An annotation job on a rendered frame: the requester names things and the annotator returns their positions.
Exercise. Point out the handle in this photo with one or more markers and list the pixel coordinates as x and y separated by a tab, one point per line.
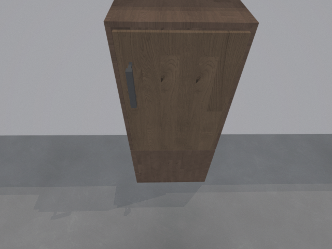
131	86

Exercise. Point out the cupboard door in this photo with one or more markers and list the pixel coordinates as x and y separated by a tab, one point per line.
183	82

